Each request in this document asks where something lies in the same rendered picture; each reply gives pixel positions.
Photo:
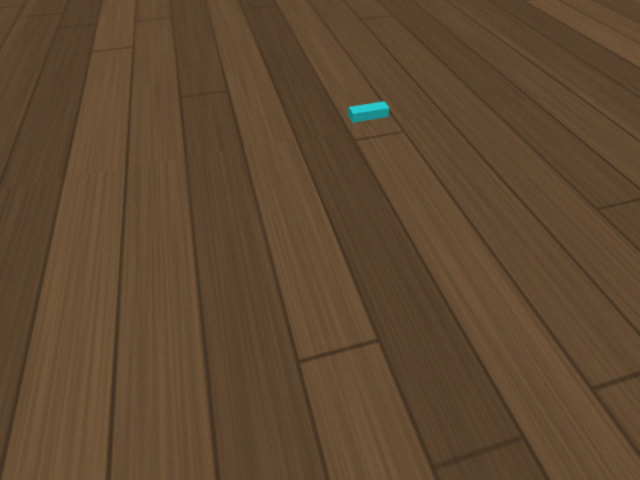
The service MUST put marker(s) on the carton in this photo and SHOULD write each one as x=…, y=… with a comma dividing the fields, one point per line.
x=368, y=111

